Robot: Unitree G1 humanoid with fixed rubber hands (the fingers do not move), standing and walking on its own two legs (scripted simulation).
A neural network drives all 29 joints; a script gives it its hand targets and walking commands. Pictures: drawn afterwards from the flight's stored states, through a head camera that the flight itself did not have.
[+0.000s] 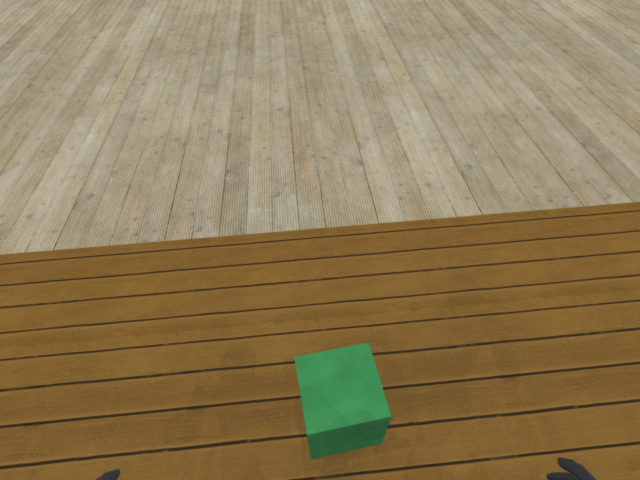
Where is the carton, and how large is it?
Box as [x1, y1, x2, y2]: [294, 342, 390, 458]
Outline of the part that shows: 368,342 294,357 311,458 381,443 390,418 390,413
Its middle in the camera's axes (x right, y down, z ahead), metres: +0.06 +0.46 +1.10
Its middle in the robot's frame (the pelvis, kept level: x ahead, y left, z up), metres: +0.44 -0.03 -0.66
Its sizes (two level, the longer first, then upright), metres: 0.210 0.200 0.250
